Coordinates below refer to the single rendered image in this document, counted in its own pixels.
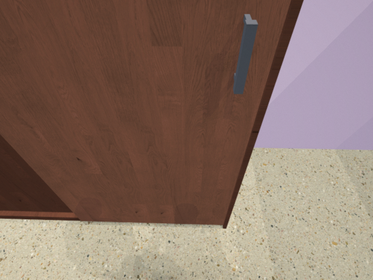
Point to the handle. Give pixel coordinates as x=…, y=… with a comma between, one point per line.
x=247, y=43

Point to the wardrobe door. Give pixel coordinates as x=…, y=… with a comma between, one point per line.
x=21, y=188
x=126, y=108

